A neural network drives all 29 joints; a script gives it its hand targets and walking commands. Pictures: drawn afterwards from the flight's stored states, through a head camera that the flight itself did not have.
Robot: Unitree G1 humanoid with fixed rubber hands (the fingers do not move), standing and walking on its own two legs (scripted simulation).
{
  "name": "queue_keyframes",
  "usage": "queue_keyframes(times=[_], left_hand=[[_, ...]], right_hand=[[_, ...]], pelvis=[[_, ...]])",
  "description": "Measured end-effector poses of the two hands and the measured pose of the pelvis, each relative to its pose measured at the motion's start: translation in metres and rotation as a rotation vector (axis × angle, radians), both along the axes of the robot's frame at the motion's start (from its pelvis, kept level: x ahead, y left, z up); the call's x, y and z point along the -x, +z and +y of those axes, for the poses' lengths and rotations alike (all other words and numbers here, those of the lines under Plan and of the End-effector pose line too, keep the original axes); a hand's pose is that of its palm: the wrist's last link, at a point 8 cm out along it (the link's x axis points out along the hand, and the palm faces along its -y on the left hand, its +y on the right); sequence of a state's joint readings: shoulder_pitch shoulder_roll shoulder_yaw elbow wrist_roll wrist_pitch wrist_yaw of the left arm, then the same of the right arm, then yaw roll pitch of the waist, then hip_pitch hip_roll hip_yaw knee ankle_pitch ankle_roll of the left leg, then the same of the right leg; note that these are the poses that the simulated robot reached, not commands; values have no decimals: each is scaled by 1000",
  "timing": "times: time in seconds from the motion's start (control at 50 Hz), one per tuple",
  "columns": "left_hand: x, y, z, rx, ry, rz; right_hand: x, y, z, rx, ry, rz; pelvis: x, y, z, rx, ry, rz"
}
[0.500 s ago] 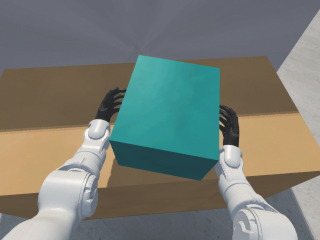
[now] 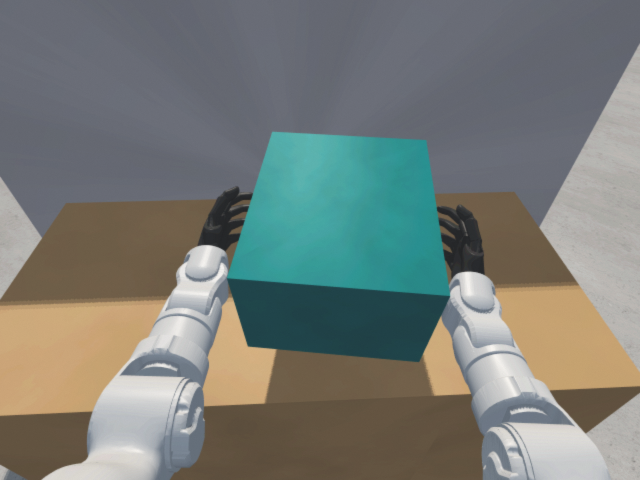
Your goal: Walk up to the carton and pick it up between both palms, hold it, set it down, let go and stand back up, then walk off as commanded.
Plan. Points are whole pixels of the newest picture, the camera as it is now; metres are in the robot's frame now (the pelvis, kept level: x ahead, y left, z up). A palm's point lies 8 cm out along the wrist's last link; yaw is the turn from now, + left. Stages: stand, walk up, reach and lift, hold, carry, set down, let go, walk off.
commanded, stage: reach and lift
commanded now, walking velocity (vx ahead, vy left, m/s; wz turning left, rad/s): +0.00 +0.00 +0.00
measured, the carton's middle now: (340, 239) +0.45 -0.03 +0.08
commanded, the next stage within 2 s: hold in 1.54 s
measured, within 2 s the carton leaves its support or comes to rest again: neither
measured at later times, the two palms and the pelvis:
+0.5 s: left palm (221, 256) +0.38 +0.13 +0.13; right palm (482, 264) +0.36 -0.20 +0.12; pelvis +0.00 -0.02 +0.00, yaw -1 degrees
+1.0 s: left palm (208, 256) +0.36 +0.14 +0.15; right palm (484, 270) +0.34 -0.19 +0.13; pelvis -0.01 -0.02 +0.00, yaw +1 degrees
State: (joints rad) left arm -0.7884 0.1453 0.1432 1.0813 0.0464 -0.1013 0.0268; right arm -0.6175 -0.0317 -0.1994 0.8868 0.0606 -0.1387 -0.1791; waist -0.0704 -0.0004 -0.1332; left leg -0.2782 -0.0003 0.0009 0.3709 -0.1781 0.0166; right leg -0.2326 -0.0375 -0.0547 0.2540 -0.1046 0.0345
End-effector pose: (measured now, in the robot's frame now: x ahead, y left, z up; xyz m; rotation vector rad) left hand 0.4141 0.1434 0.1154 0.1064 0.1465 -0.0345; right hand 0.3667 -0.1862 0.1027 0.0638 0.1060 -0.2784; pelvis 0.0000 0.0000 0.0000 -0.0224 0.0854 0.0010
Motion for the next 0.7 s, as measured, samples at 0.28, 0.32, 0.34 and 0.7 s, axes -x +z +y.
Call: queue_keyframes(times=[0.28, 0.32, 0.34, 0.7], left_hand=[[13, 7, -11, 28, 26, 25], [16, 8, -14, 26, 31, 30], [17, 8, -16, 24, 35, 34], [45, 35, 14, 45, 136, 8]], right_hand=[[7, 14, -12, 36, 22, 39], [7, 15, -15, 39, 28, 47], [8, 14, -17, 41, 32, 52], [1, 39, 10, 79, 134, 34]], pelvis=[[10, 2, -6, -5, -6, -52], [10, 2, -8, -6, -12, -71], [10, 3, -9, -7, -15, -80], [5, 2, -25, -11, 29, -184]])
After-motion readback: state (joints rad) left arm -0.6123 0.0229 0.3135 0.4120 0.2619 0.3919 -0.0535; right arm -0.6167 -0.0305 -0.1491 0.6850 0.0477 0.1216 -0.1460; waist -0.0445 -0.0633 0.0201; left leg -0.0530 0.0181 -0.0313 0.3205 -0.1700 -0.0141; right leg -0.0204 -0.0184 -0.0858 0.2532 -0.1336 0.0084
